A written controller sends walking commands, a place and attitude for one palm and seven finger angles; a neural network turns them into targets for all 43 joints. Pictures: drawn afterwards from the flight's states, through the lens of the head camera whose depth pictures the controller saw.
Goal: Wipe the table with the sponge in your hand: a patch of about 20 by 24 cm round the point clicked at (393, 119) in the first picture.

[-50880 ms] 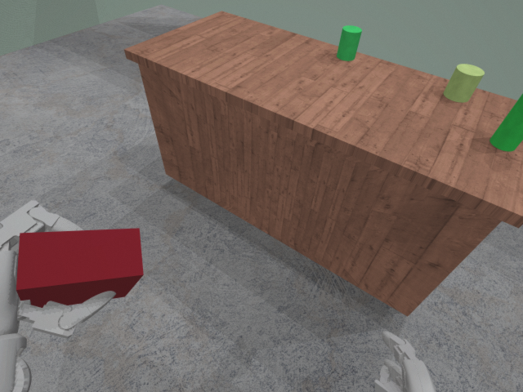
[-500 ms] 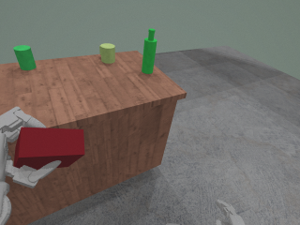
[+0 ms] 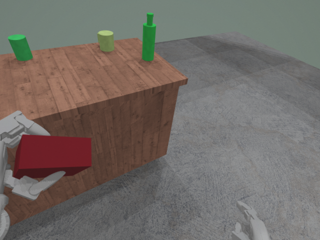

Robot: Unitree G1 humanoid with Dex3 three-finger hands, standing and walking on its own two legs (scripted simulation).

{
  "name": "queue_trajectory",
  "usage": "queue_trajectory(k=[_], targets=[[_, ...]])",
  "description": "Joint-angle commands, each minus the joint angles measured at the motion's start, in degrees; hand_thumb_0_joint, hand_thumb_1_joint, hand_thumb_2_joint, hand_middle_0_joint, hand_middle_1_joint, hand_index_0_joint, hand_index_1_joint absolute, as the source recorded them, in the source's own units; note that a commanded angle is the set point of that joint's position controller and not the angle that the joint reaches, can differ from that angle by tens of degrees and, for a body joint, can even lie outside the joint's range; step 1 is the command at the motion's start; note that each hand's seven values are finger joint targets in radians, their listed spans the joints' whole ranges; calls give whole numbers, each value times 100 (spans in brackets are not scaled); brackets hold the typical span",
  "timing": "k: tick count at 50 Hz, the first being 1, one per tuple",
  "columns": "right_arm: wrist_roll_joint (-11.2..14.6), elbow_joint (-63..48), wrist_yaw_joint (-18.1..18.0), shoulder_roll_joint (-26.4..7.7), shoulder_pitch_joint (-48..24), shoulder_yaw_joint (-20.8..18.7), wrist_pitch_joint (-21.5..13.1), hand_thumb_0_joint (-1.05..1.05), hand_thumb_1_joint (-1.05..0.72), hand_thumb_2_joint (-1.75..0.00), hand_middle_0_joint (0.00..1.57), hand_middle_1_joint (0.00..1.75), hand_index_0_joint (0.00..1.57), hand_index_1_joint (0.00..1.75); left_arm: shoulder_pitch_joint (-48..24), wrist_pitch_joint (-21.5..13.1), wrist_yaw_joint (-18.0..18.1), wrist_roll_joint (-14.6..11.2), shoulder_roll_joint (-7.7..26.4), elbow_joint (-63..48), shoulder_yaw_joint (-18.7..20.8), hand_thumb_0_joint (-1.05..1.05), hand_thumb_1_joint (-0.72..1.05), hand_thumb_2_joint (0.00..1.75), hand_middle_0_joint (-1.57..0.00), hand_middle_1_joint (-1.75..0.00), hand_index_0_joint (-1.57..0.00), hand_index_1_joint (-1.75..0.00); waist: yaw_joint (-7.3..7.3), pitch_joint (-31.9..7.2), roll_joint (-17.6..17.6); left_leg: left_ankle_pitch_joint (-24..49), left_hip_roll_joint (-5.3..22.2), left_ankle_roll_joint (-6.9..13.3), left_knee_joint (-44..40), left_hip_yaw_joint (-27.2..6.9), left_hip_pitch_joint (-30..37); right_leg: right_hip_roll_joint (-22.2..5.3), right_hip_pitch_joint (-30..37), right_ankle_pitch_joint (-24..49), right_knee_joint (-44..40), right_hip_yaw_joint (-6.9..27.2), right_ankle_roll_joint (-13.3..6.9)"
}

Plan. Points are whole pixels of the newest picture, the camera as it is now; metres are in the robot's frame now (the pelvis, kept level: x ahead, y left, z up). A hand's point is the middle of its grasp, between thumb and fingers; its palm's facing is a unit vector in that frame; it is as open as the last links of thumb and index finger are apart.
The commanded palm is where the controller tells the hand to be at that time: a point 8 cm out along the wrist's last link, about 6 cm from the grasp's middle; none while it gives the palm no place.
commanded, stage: stop stepping back and stand still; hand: left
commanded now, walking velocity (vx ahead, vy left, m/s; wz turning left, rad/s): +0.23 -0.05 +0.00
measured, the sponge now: (61, 158) +0.23 +0.22 +0.15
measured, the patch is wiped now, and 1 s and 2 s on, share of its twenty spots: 1.00 1.00 1.00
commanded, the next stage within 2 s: stand and wait in 1.36 s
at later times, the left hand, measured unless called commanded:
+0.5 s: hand (14, 171) +0.16 +0.25 +0.20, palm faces +0.46 -0.81 -0.38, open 9.7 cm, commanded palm +0.11 +0.28 +0.21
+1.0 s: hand out of the picture +0.15 +0.29 +0.19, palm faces +0.50 -0.81 -0.30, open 9.7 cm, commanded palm +0.10 +0.32 +0.21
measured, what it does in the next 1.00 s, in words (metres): steps on the spot: right foot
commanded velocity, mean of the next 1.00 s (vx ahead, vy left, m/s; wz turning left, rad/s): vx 0.03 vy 0.01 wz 0.00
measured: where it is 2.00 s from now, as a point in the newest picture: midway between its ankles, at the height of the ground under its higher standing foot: outside the picture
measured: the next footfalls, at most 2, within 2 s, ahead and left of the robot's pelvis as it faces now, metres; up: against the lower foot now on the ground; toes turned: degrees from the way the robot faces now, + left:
right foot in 0.48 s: +0.07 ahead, -0.10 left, +0.00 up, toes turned +4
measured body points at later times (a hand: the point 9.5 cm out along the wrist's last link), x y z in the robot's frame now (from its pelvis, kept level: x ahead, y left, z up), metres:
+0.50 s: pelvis -0.04 -0.01 +0.01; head -0.07 +0.00 +0.46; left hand +0.13 +0.29 +0.22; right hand +0.13 -0.23 -0.06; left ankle +0.00 +0.13 -0.71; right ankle +0.03 -0.11 -0.71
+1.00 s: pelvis -0.03 +0.03 +0.02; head -0.05 +0.04 +0.47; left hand +0.12 +0.33 +0.20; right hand +0.16 -0.18 -0.04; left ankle -0.02 +0.13 -0.71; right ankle +0.03 -0.11 -0.71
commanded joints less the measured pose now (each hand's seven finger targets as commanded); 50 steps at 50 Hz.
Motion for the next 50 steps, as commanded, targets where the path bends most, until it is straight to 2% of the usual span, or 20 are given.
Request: queue_trajectory(k=[1,4,5,6,8,11,14,15,16,17,18,20,23,25,30,34,38,41,44,50], targets=[[63,-770,35,-723,-393,-156,-464,0,-90,-90,20,30,20,30,-774,-472,153,-157,765,-1295,528,0,10,130,-120,-160,-120,-160,-56,-258,1681,-1167,1051,792,-2722,-1686,240,-121,458,147,-1266,62,38],[-63,-867,-18,-857,-678,-107,-217,0,-90,-90,20,30,20,30,-160,-308,56,-163,534,-433,432,0,10,130,-120,-160,-120,-160,298,82,703,-1810,473,348,-1135,-885,-1522,227,3003,619,-3448,-254,-168],[-55,-852,-4,-827,-628,-159,-114,0,-90,-90,20,30,20,30,-225,-269,-43,-114,521,-284,351,0,10,130,-120,-160,-120,-160,268,194,-691,-1489,-175,178,880,-140,-1889,-355,3001,869,-4250,455,-462],[30,-892,24,-836,-665,-241,-74,0,-90,-90,20,30,20,30,-288,-261,-133,-107,483,-180,213,0,10,130,-120,-160,-120,-160,81,171,-1656,-1028,-400,65,2820,-127,-1923,-1620,2261,498,-5105,2254,-838],[26,-832,44,-776,-735,-181,-147,0,-90,-90,20,30,20,30,-1066,-456,-182,-207,843,-849,531,0,10,130,-120,-160,-120,-160,-74,-71,-696,-110,71,14,3309,-669,-1522,-1905,1328,-496,-5407,2512,-1017],[47,-824,51,-734,-597,-244,38,0,-90,-90,20,30,20,30,-1062,-510,-118,-215,957,-1495,577,0,10,130,-120,-160,-120,-160,-209,222,-306,-112,555,136,1500,-693,155,-1674,-433,-1112,-4991,1412,-886],[-48,-852,-162,-648,-676,-91,-106,0,-90,-90,20,30,20,30,-718,-468,132,-208,857,-1887,452,0,10,130,-120,-160,-120,-160,-114,-319,649,-516,45,222,-1066,-9,1340,-941,-32,-1285,-3853,556,-581],[-103,-874,-220,-797,-620,-110,-186,0,-90,-90,20,30,20,30,-714,-474,216,-220,801,-1957,427,0,10,130,-120,-160,-120,-160,-92,-389,1649,-1232,162,336,-1994,-545,1168,-506,289,-1190,-2970,300,-415],[-113,-935,-241,-976,-580,-178,-262,0,-90,-90,20,30,20,30,-710,-476,297,-233,706,-2118,386,0,10,130,-120,-160,-120,-160,-99,-415,3027,-2037,1148,718,-2991,-2272,1346,135,18,-611,-1347,-244,-91],[-92,-933,-210,-885,-585,-179,-336,0,-90,-90,20,30,20,30,-1168,-512,347,-115,811,-2334,429,0,10,130,-120,-160,-120,-160,-94,-185,2896,-1936,1583,1054,-3479,-2881,849,254,-188,-461,-415,95,17],[-99,-878,-189,-932,-634,-319,-407,0,-90,-90,20,30,20,30,-1211,-508,371,11,1039,-2021,715,0,10,130,-120,-160,-120,-160,114,-497,1807,-228,1338,899,-2975,-2050,996,88,153,-104,-412,297,62],[-28,-763,-45,-813,-343,-239,-436,0,-90,-90,20,30,20,30,-635,-396,325,-93,886,-1535,630,0,10,130,-120,-160,-120,-160,-33,-499,1534,593,979,694,-2389,-1662,1083,27,611,144,-1645,123,109],[-41,-735,-11,-808,-612,-128,-316,0,-90,-90,20,30,20,30,-186,-324,225,-110,589,-695,473,0,10,130,-120,-160,-120,-160,138,61,684,-303,539,311,-1600,-1019,-466,100,2609,1351,-3863,72,70],[-47,-815,25,-823,-722,-262,-182,0,-90,-90,20,30,20,30,-192,-373,80,-124,668,-513,414,0,10,130,-120,-160,-120,-160,32,248,-1038,-713,-236,-12,882,-359,-864,-1376,2068,315,-5234,2170,-570],[-36,-768,11,-681,-718,-240,-26,0,-90,-90,20,30,20,30,-373,-475,99,-219,723,-1014,527,0,10,130,-120,-160,-120,-160,-154,59,-489,-161,271,110,-442,-577,981,-1360,497,-535,-4840,1254,-625],[-104,-966,-142,-815,-855,-149,-133,0,-90,-90,20,30,20,30,-583,-587,332,-130,685,-1694,462,0,10,130,-120,-160,-120,-160,57,-32,2284,-1972,1120,613,-3404,-2264,196,245,1412,456,-2382,118,85],[-59,-807,-146,-744,-732,-157,-288,0,-90,-90,20,30,20,30,-519,-494,360,-46,653,-1358,459,0,10,130,-120,-160,-120,-160,105,-167,1120,-863,542,326,-2555,-1257,17,152,2357,1280,-3428,181,112],[-111,-728,-96,-773,-826,-216,-333,0,-90,-90,20,30,20,30,-655,-507,291,-40,536,-1064,290,0,10,130,-120,-160,-120,-160,-1,-83,120,-125,-17,95,-1431,-775,418,-481,1819,896,-4410,1148,-200],[-137,-611,-86,-734,-780,-198,-274,0,-90,-90,20,30,20,30,-737,-502,276,-50,417,-768,169,0,10,130,-120,-160,-120,-160,-64,169,186,-294,33,86,-1399,-786,787,-551,1058,-232,-4778,1259,-280],[-129,-766,-125,-712,-921,-143,-216,0,-90,-90,20,30,20,30,-677,-587,318,-52,475,-913,303,0,10,130,-120,-160,-120,-160,70,-213,941,-128,373,182,-2617,-1243,496,42,2170,1420,-3784,417,5]])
